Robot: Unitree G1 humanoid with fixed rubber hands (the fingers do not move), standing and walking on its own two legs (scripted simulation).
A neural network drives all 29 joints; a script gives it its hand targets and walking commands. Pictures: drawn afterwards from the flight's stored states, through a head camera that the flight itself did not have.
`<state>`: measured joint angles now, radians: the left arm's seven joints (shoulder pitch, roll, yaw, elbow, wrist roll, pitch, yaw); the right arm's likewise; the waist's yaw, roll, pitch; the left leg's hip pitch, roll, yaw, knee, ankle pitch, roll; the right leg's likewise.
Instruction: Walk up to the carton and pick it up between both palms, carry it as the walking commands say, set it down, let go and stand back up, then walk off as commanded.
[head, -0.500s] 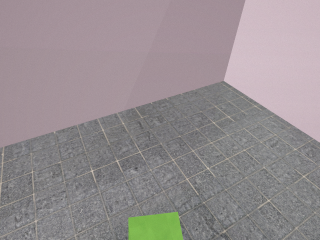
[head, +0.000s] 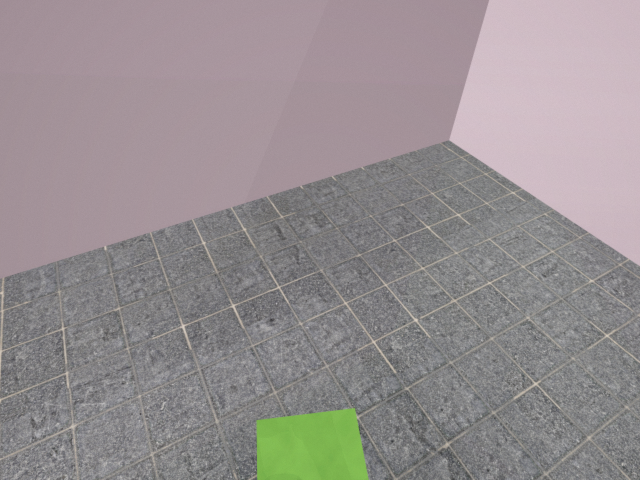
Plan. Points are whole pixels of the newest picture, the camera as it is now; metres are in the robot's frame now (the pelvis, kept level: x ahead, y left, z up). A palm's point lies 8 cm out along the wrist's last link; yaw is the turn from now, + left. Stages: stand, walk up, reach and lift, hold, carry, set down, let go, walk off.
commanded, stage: walk off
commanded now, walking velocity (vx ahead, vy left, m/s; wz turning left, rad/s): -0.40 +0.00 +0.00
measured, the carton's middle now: (309, 457) +0.38 +0.02 -0.70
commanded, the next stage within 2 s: stand in 0.12 s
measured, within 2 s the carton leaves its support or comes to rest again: neither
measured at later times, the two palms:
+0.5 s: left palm out of the picture -0.10 +0.17 -0.14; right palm out of the picture -0.06 -0.31 -0.16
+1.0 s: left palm out of the picture -0.17 +0.14 -0.15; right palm out of the picture -0.18 -0.26 -0.15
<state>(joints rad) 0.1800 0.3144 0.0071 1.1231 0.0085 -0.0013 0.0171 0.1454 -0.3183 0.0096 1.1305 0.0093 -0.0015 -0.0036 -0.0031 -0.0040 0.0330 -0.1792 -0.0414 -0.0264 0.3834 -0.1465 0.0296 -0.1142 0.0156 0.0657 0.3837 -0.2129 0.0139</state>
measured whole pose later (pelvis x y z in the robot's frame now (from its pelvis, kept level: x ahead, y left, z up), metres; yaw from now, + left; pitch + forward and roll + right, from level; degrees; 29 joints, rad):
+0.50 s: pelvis -0.10 -0.07 +0.00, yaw +1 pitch -2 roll +2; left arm 0.28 0.15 0.02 1.09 0.04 0.04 0.04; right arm 0.21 -0.22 -0.07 1.10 -0.02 0.06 -0.01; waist 0.02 0.02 0.01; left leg -0.40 -0.04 -0.07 0.95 -0.39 -0.05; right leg -0.24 -0.01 -0.04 0.50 -0.24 -0.05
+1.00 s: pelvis -0.13 -0.07 +0.00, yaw +2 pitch -2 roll +0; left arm 0.32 0.12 0.03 1.19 0.01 0.02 0.03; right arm 0.38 -0.08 0.01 1.16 -0.01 0.01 -0.04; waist 0.02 -0.01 -0.01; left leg -0.09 0.00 -0.01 0.40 -0.27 -0.01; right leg -0.23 0.03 -0.06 0.40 -0.14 -0.06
